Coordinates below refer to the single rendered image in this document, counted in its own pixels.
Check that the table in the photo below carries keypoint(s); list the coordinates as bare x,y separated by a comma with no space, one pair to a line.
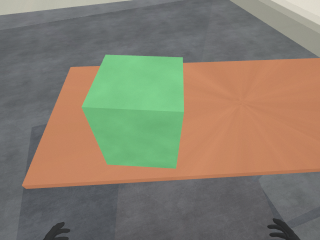
241,118

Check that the carton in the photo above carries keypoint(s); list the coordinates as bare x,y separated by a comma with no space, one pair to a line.
135,109

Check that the robot left hand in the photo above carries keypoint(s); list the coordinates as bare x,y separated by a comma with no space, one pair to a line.
56,230

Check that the robot right hand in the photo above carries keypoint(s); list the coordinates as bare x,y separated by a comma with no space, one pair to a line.
288,233

